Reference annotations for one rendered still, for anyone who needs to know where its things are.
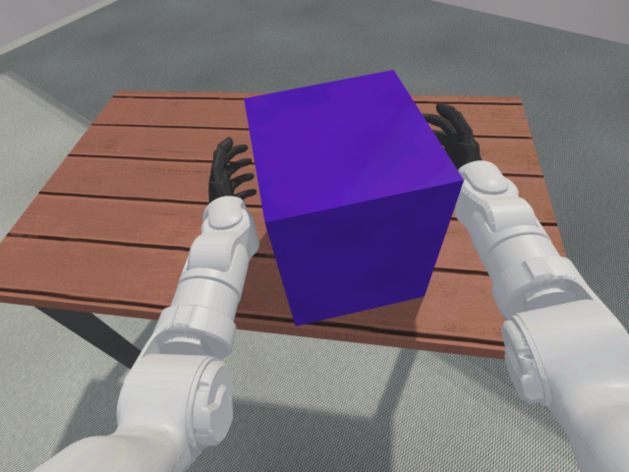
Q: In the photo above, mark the robot left forearm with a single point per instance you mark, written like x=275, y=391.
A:
x=200, y=320

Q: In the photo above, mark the robot right upper arm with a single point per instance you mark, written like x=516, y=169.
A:
x=573, y=359

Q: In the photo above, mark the carton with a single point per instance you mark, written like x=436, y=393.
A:
x=356, y=190

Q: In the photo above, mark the robot right forearm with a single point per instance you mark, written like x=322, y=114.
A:
x=525, y=269

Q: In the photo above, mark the robot right hand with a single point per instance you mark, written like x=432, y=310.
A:
x=457, y=136

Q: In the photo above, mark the robot left upper arm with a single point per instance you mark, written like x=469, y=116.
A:
x=172, y=407

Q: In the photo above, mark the robot left hand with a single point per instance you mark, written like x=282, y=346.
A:
x=220, y=184

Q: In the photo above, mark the table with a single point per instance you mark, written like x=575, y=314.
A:
x=111, y=230

